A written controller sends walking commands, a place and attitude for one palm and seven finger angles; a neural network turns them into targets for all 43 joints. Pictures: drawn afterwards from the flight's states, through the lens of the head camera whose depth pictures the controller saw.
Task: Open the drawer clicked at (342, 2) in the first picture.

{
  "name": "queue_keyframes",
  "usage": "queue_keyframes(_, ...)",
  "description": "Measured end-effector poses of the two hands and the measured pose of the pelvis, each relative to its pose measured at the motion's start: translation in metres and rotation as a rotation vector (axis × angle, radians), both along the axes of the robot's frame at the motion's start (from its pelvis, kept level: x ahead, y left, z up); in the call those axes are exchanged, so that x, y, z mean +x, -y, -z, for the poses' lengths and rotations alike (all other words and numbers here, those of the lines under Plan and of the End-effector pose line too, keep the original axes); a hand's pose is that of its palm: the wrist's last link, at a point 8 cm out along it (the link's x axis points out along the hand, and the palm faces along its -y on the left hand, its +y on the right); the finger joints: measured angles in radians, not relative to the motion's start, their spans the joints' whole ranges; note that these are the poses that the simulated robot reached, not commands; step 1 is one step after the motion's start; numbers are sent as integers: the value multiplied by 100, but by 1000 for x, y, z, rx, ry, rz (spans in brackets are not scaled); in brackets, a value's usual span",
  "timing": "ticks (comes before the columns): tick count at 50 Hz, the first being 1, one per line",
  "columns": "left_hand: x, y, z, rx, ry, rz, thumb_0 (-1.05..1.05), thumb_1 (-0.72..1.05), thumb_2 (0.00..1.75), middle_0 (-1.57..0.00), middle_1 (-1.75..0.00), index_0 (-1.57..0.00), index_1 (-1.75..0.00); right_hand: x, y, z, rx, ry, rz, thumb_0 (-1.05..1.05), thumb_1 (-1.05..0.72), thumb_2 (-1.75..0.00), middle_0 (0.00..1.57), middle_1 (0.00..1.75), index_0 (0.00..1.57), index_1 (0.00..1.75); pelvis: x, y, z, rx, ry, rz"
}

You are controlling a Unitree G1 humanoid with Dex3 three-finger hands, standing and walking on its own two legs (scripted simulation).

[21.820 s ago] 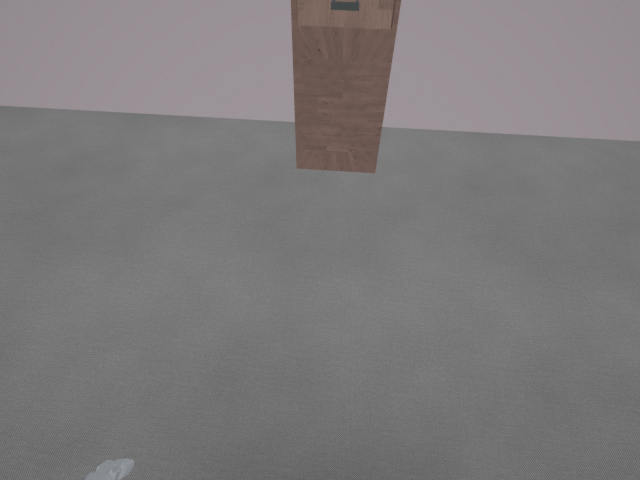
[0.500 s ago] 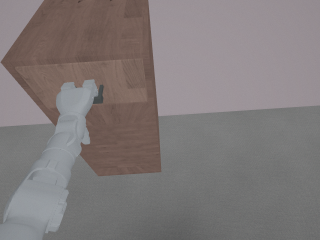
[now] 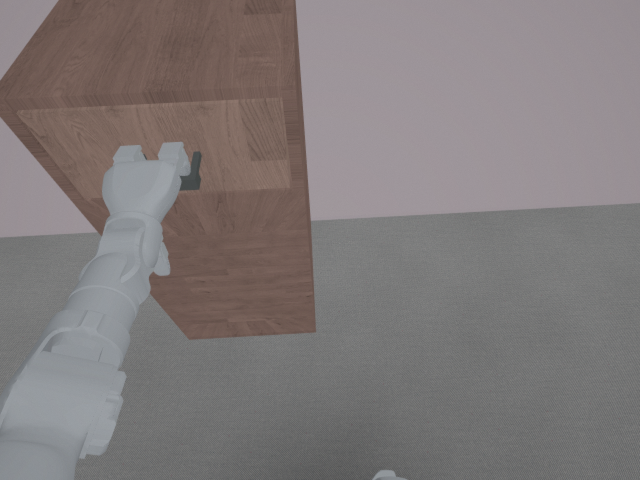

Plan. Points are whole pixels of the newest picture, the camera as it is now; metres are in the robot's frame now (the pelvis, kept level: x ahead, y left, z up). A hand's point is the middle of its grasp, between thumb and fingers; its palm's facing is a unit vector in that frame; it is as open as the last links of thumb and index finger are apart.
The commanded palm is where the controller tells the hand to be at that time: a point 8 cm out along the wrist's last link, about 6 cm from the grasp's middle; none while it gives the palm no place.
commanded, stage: lower the fingers behind the handle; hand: left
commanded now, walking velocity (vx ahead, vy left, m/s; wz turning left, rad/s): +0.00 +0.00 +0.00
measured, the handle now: (166, 170) +0.54 +0.24 +0.04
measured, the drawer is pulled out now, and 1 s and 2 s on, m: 0.00 0.00 0.00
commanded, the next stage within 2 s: lift the fingers back up to retry in 0.24 s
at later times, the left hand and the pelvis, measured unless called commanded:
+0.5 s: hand (157, 206) +0.46 +0.23 +0.06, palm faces +0.00 +0.01 -1.00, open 13.9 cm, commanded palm +0.44 +0.24 +0.10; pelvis -0.01 +0.01 +0.00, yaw +0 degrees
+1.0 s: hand (140, 178) +0.47 +0.24 +0.11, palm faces +0.07 -0.01 -1.00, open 13.9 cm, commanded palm +0.43 +0.24 +0.15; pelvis +0.03 +0.02 +0.02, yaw +0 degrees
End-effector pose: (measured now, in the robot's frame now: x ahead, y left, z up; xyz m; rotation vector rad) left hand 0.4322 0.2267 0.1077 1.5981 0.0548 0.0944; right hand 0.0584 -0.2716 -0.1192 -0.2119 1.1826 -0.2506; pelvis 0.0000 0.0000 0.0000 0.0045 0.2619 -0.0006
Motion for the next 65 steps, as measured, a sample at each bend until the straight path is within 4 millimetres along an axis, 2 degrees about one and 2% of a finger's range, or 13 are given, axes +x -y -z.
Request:
queue_keyframes(11,3,0,-2,-2,-19,-3,0,-49,30,-30,-131,-27,-125,-8,-13,3,15,4,0,1,-91,-90,20,30,20,30,-7,-3,1,0,-1,2)
queue_keyframes(24,6,-2,-4,-13,-21,11,0,-49,30,-32,-133,-29,-125,-20,-14,3,2,-11,18,1,-91,-90,20,30,20,30,-8,-8,3,-3,-4,7)
queue_keyframes(35,7,-10,-8,-34,-47,21,0,-49,30,-33,-128,-31,-121,-12,-19,-4,6,0,41,1,-91,-90,20,30,20,30,2,-13,-5,-7,24,13)
queue_keyframes(42,7,-12,-24,-44,10,49,0,-49,30,-32,-123,-32,-120,10,-25,-6,24,13,24,1,-91,-90,20,30,20,30,16,-17,-11,-12,43,7)
queue_keyframes(51,10,-8,-52,-40,38,-4,0,-49,30,-31,-121,-32,-120,63,-34,-10,75,80,-30,1,-91,-90,20,30,20,30,32,-18,-17,-11,77,-5)
queue_keyframes(54,8,-5,-50,-46,0,-15,0,-49,30,-31,-120,-31,-120,82,-36,-13,87,112,-48,1,-91,-90,20,30,20,30,35,-16,-19,-9,86,-4)
queue_keyframes(59,0,4,-36,-59,-69,18,0,-49,30,-31,-120,-31,-120,109,-36,-20,82,155,-85,1,-91,-90,20,30,20,30,38,-12,-20,-6,98,-9)
queue_keyframes(65,-5,1,-34,-56,-37,49,0,-49,30,-32,-120,-32,-120,123,-32,-23,60,177,-111,1,-91,-90,20,30,20,30,38,-4,-19,-3,96,-15)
